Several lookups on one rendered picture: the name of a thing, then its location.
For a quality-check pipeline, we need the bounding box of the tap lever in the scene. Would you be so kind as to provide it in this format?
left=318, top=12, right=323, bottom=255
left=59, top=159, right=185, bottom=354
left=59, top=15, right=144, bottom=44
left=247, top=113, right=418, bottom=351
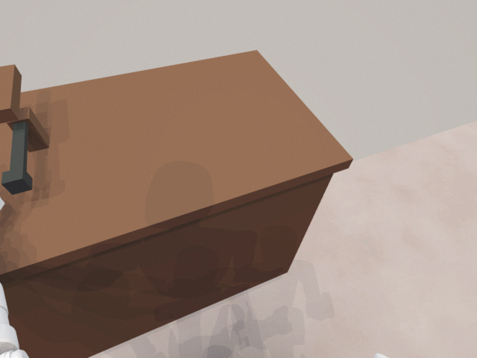
left=1, top=122, right=33, bottom=195

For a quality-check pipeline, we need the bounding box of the counter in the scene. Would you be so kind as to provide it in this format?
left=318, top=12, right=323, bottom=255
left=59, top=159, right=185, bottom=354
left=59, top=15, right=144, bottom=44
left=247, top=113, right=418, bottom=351
left=0, top=50, right=353, bottom=358

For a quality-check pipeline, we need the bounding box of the left robot forearm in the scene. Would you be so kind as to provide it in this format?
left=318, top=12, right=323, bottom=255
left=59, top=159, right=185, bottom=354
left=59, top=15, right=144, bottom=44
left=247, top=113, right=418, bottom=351
left=0, top=283, right=19, bottom=355

